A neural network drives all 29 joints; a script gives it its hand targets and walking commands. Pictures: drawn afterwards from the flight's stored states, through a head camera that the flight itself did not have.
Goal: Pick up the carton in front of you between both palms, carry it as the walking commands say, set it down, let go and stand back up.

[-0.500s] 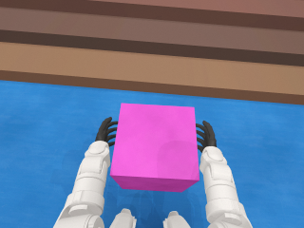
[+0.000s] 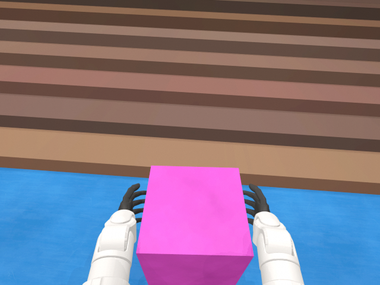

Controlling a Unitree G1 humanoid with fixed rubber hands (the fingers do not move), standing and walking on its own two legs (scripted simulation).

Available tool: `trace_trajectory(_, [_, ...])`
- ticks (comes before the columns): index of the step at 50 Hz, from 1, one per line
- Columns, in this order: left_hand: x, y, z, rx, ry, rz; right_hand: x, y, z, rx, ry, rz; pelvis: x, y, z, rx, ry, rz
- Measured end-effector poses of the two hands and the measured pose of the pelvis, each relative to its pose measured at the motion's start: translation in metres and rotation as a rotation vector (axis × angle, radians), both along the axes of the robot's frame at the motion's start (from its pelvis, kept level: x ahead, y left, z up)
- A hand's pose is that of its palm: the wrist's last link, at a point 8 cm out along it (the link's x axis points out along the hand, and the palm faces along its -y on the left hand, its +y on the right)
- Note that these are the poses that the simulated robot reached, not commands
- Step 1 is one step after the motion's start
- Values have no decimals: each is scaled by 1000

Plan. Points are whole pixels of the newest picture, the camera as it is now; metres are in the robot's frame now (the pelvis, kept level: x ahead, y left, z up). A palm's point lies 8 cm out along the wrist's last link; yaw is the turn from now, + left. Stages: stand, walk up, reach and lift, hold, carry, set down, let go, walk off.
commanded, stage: reach and lift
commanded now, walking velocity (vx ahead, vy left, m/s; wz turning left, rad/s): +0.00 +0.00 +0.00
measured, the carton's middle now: (192, 230) +0.30 +0.00 -0.05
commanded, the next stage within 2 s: hold in 0.98 s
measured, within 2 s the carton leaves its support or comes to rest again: neither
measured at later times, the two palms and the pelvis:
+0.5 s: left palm (124, 213) +0.29 +0.15 +0.03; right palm (260, 215) +0.29 -0.15 +0.03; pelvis -0.01 +0.00 +0.00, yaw +0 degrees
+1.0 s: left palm (124, 210) +0.29 +0.15 +0.04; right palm (262, 211) +0.29 -0.15 +0.05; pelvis +0.00 +0.00 +0.01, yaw +0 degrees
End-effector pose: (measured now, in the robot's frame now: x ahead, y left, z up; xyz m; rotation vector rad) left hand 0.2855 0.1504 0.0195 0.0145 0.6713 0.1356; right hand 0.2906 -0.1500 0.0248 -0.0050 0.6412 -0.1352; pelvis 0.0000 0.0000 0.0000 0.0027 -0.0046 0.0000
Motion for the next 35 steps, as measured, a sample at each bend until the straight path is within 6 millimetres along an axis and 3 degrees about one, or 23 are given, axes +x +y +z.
trace_trajectory(15, [-4, 3, 5, -5, 19, -3, -5, 3, 5, 0, 19, -4, -17, 3, -1, -1, -52, 2])
trace_trajectory(35, [3, 2, 14, 17, 19, -17, 2, 2, 14, -22, 20, 13, 0, 4, 5, -1, -64, -3])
